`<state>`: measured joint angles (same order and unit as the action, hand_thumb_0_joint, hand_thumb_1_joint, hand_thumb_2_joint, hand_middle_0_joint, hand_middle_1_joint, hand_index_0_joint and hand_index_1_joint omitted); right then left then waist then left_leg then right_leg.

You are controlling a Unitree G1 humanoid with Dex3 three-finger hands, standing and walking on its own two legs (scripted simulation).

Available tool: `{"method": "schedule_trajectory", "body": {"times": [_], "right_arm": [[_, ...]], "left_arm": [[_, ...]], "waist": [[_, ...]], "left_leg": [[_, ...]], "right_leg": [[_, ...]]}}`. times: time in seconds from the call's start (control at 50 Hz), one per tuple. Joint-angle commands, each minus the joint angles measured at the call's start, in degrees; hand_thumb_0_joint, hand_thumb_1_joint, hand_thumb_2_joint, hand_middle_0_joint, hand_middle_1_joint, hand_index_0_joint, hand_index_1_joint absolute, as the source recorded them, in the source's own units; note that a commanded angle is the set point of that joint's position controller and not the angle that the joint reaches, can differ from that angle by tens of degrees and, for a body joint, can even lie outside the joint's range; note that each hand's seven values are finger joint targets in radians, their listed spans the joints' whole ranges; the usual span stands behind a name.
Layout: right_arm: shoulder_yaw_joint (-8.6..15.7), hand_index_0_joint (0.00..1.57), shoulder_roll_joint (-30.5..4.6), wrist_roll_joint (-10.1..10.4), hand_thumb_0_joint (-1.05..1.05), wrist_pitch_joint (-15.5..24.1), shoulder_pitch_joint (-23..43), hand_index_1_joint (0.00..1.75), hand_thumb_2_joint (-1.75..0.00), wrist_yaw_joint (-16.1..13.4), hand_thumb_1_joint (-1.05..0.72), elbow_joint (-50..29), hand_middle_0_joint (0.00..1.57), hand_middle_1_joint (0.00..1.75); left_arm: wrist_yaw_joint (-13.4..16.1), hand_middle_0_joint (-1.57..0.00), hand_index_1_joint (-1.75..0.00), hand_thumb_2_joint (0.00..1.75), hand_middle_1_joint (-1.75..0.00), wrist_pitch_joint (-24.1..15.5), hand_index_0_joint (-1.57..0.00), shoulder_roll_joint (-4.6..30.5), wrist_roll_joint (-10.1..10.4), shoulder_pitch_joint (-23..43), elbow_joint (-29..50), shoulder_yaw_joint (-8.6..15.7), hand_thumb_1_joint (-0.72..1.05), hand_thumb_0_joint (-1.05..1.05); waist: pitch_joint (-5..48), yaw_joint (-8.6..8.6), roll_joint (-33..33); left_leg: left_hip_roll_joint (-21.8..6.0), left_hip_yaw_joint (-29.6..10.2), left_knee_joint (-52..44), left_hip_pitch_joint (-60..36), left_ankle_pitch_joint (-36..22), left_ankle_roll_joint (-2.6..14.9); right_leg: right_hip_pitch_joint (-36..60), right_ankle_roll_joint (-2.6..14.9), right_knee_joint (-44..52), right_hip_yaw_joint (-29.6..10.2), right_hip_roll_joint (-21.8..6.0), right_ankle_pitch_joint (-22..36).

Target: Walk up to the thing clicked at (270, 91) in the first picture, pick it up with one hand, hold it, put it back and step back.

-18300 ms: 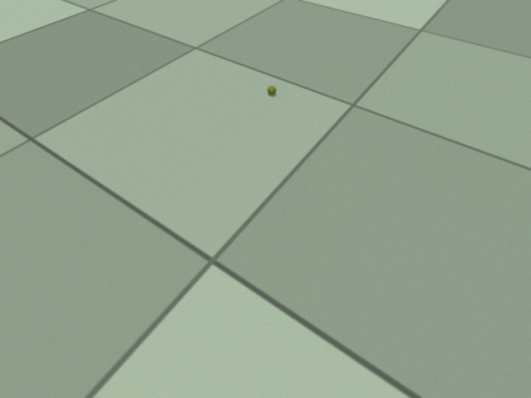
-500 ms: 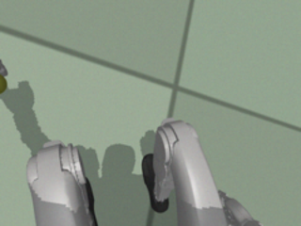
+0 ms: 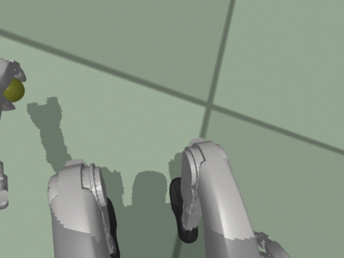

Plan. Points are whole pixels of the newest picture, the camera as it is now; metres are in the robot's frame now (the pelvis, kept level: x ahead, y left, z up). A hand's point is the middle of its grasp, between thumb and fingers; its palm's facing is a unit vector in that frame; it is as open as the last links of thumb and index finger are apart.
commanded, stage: lift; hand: left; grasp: from above
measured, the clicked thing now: (8, 89) +0.49 +0.32 -0.16
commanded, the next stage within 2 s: hold in 1.56 s
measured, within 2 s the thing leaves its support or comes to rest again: neither
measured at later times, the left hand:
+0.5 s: hand out of the picture +0.41 +0.32 +0.00, palm faces -0.43 -0.08 -0.90, open 8.3 cm
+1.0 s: hand out of the picture +0.34 +0.29 +0.21, palm faces -0.42 -0.12 -0.90, open 8.3 cm
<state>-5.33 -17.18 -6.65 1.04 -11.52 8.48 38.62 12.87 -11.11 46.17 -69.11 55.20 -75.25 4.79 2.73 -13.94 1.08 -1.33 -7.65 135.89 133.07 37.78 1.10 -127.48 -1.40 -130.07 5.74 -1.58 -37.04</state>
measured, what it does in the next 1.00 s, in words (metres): rises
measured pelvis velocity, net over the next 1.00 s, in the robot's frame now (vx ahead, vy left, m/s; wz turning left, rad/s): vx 0.01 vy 0.00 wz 0.12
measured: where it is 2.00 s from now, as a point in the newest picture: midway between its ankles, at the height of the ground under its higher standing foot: (148, 232)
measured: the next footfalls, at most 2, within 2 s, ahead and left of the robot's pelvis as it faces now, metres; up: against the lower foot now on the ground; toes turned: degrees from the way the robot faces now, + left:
none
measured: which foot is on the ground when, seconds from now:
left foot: down 0.00-1.00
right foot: down 0.00-1.00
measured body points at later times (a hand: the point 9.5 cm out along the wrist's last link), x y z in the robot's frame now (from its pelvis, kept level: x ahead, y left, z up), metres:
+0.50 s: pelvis +0.00 +0.00 +0.09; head +0.19 +0.05 +0.50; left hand +0.43 +0.32 +0.05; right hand +0.12 -0.27 -0.03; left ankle +0.08 +0.12 -0.31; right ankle +0.11 -0.13 -0.31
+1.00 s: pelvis +0.01 +0.00 +0.28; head +0.11 +0.02 +0.72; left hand +0.36 +0.29 +0.26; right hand +0.16 -0.25 +0.16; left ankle +0.08 +0.12 -0.31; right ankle +0.11 -0.13 -0.31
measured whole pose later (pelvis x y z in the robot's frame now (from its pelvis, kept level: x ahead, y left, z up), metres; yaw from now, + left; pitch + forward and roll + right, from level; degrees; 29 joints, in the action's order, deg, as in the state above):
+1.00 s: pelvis +0.01 +0.00 +0.28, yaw +7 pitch +20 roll -3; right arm 0.3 -13.8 1.8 -0.2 -11.1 -2.7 39.7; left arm 3.3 -2.0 29.4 -56.1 21.8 -42.5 -6.6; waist 9.3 -4.5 2.7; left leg -2.4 -1.5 82.0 72.1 30.2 0.4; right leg -70.0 -0.9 -79.1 2.6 -1.1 -29.2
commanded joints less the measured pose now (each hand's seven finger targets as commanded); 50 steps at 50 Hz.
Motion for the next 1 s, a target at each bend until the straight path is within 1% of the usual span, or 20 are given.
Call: {"method": "schedule_trajectory", "body": {"times": [0.0,0.08,0.1,0.16,0.24,0.3,0.4,0.44,0.5,0.56,0.6,0.68,0.74,0.76,0.82,0.84,0.86,0.92,0.96,0.98], "right_arm": [[7.0,0.20,-14.7,1.3,0.00,-0.8,-11.5,0.30,-0.91,-1.2,-0.92,-1.2,0.20,0.30],[8.2,0.20,-14.0,2.2,0.00,-1.7,-11.6,0.30,-0.91,-1.6,-0.92,-1.3,0.20,0.30],[8.5,0.20,-13.6,2.5,0.00,-1.9,-11.3,0.30,-0.91,-1.7,-0.92,-1.6,0.20,0.30],[9.1,0.20,-12.8,3.0,0.00,-2.2,-11.1,0.30,-0.91,-2.1,-0.92,-1.9,0.20,0.30],[9.7,0.20,-12.5,3.8,0.00,-2.3,-10.7,0.30,-0.91,-3.0,-0.92,-2.6,0.20,0.30],[10.0,0.20,-12.0,4.3,0.00,-2.3,-9.7,0.30,-0.91,-3.6,-0.92,-3.5,0.20,0.30],[10.7,0.20,-11.5,5.5,0.00,-2.7,-8.5,0.30,-0.91,-4.7,-0.92,-4.5,0.20,0.30],[10.8,0.20,-11.0,5.9,0.00,-2.9,-7.6,0.30,-0.91,-5.3,-0.92,-4.9,0.20,0.30],[11.0,0.20,-10.1,6.3,0.00,-3.0,-6.2,0.30,-0.90,-6.2,-0.91,-5.3,0.20,0.30],[10.9,0.20,-9.4,6.8,0.00,-3.1,-5.0,0.30,-0.90,-7.1,-0.91,-5.4,0.20,0.30],[10.8,0.20,-8.9,7.2,0.00,-3.2,-3.9,0.30,-0.90,-7.7,-0.91,-5.5,0.20,0.30],[10.5,0.20,-8.4,7.8,0.00,-2.8,-3.0,0.30,-0.90,-8.9,-0.91,-5.6,0.20,0.30],[10.0,0.20,-7.4,8.2,0.00,-2.3,-2.8,0.30,-0.90,-10.0,-0.91,-5.4,0.20,0.30],[9.8,0.20,-7.1,8.3,0.00,-2.0,-2.7,0.30,-0.90,-10.2,-0.91,-5.0,0.20,0.30],[9.4,0.20,-6.2,8.5,0.00,-1.2,-2.8,0.30,-0.90,-11.1,-0.91,-4.2,0.20,0.30],[9.3,0.20,-6.1,8.6,0.00,-0.8,-2.5,0.30,-0.90,-11.3,-0.91,-3.8,0.20,0.30],[9.3,0.20,-5.8,8.5,0.00,-0.5,-2.3,0.30,-0.90,-11.5,-0.91,-3.7,0.20,0.30],[9.3,0.20,-5.6,8.6,0.00,0.6,-2.0,0.30,-0.90,-12.0,-0.91,-3.5,0.20,0.30],[9.5,0.20,-5.8,8.7,0.00,1.1,-1.7,0.30,-0.90,-12.2,-0.91,-3.4,0.20,0.30],[9.3,0.20,-5.5,8.8,0.00,1.3,-1.6,0.30,-0.90,-12.2,-0.91,-3.5,0.20,0.30]], "left_arm": [[0.0,-1.02,-0.58,0.53,-0.62,1.4,-1.06,16.8,2.0,17.6,14.2,2.9,0.69,0.00],[-2.4,-1.03,-0.60,0.57,-0.65,1.8,-1.08,14.3,3.3,13.6,18.2,2.5,0.72,0.00],[-3.0,-1.03,-0.61,0.58,-0.65,1.9,-1.07,13.5,3.6,11.4,17.3,2.1,0.71,0.00],[-4.5,-1.02,-0.62,0.59,-0.67,1.6,-1.06,12.0,5.5,11.1,21.8,1.3,0.69,0.00],[-6.0,-0.97,-0.65,0.59,-0.70,1.3,-1.01,10.0,7.8,7.6,25.7,0.8,0.65,0.00],[-6.6,-0.94,-0.65,0.57,-0.70,1.3,-0.99,9.4,8.6,5.2,28.6,0.5,0.62,0.00],[-6.6,-0.92,-0.69,0.62,-0.74,2.5,-0.96,8.5,9.5,2.7,35.7,1.0,0.59,0.00],[-6.5,-0.90,-0.70,0.61,-0.75,3.4,-0.95,7.9,9.8,-1.1,35.8,1.1,0.58,0.00],[-6.5,-0.87,-0.72,0.61,-0.78,5.0,-0.92,6.3,10.9,-2.0,39.2,0.4,0.56,0.00],[-7.4,-0.88,-0.70,0.62,-0.75,6.8,-0.93,3.9,12.1,-5.7,40.5,-1.2,0.55,0.00],[-8.2,-0.87,-0.71,0.61,-0.76,7.8,-0.92,3.4,12.7,-9.6,41.4,-1.1,0.55,0.00],[-9.2,-0.86,-0.73,0.61,-0.78,8.9,-0.91,0.5,13.7,-12.1,46.9,-3.0,0.55,0.00],[-9.0,-0.85,-0.72,0.60,-0.78,9.2,-0.90,-0.4,13.6,-14.3,48.2,-3.6,0.54,0.00],[-8.7,-0.85,-0.71,0.59,-0.77,9.3,-0.90,0.3,13.7,-14.4,48.0,-2.9,0.54,0.00],[-8.0,-0.84,-0.73,0.59,-0.79,9.1,-0.90,-1.8,13.1,-15.3,46.2,-4.5,0.54,0.00],[-7.7,-0.84,-0.71,0.60,-0.77,9.1,-0.89,-1.8,13.3,-15.4,45.1,-4.1,0.52,0.00],[-7.5,-0.83,-0.73,0.60,-0.79,9.2,-0.88,-2.9,13.0,-15.7,43.9,-5.3,0.52,0.00],[-7.2,-0.83,-0.73,0.59,-0.79,9.0,-0.89,-4.9,12.9,-16.7,42.2,-6.8,0.53,0.00],[-7.0,-0.86,-0.73,0.61,-0.79,9.1,-0.92,-4.9,12.9,-18.2,40.4,-6.7,0.57,0.00],[-6.9,-0.86,-0.72,0.59,-0.79,9.3,-0.92,-6.5,13.0,-18.9,39.5,-7.9,0.57,0.00]], "waist": [[44.0,2.06,22.1],[44.8,3.23,19.9],[44.1,3.36,18.3],[43.1,3.35,14.5],[42.3,4.04,12.2],[42.7,4.96,11.4],[46.4,6.53,12.8],[44.7,6.99,11.1],[44.5,7.10,10.7],[41.9,7.06,9.6],[40.4,7.98,8.5],[40.0,8.43,9.6],[37.2,7.97,7.5],[36.3,8.41,7.3],[31.6,7.90,5.3],[30.5,8.18,5.1],[28.5,7.85,4.4],[25.9,8.35,4.8],[24.5,9.14,4.1],[23.8,8.92,4.3]], "left_leg": [[1.4,3.6,-18.8,-35.8,-9.7,-0.13],[1.4,3.7,-20.8,-37.6,-10.5,0.13],[1.4,3.8,-21.5,-36.7,-8.9,0.36],[1.4,4.5,-22.8,-35.5,-6.3,1.13],[1.5,4.1,-25.4,-36.8,-5.1,1.27],[1.4,3.7,-28.3,-39.0,-3.8,1.26],[1.0,2.5,-33.8,-47.2,-6.3,0.81],[1.2,2.7,-35.8,-48.2,-5.7,0.82],[1.1,3.1,-39.1,-51.9,-5.5,0.83],[0.9,3.2,-43.3,-55.2,-5.8,0.72],[0.7,2.6,-46.7,-58.0,-5.9,0.58],[0.2,2.2,-52.9,-65.2,-6.6,0.19],[0.4,3.3,-56.3,-68.1,-7.3,0.26],[0.4,3.6,-57.6,-69.5,-7.9,0.21],[0.6,4.5,-61.2,-71.6,-8.2,0.36],[0.5,4.0,-62.9,-72.7,-7.6,0.26],[0.6,4.3,-64.5,-73.0,-6.5,0.31],[0.7,4.0,-69.5,-76.6,-4.8,0.02],[0.6,3.9,-72.2,-78.6,-4.5,-0.08],[0.7,4.0,-73.4,-79.6,-5.0,-0.21]], "right_leg": [[19.9,4.12,13.5,2.7,2.6,11.1],[21.3,3.91,15.1,1.9,2.4,11.6],[21.6,3.88,15.7,1.7,2.6,10.4],[24.5,3.38,19.1,0.8,2.7,8.6],[26.3,3.27,22.2,0.2,2.4,7.7],[28.9,3.16,24.4,-0.3,2.6,6.9],[33.4,2.94,27.1,-0.5,2.5,9.8],[35.7,2.87,29.5,-0.8,2.6,8.9],[39.7,2.71,33.6,-1.5,2.6,8.6],[43.8,2.49,37.7,-1.8,2.7,8.8],[46.5,2.41,40.1,-1.9,2.6,8.8],[51.4,2.35,44.8,-2.1,2.7,9.8],[56.7,2.34,49.8,-2.7,2.8,10.4],[58.5,2.37,51.3,-2.9,2.8,10.6],[62.8,2.31,56.7,-3.7,2.9,10.4],[64.1,2.29,57.7,-3.9,2.9,10.0],[65.2,2.25,60.1,-4.2,2.9,8.9],[68.9,2.33,64.2,-4.8,3.1,7.5],[71.1,2.31,67.0,-5.1,3.2,6.9],[72.0,2.38,68.2,-5.2,3.2,7.1]]}}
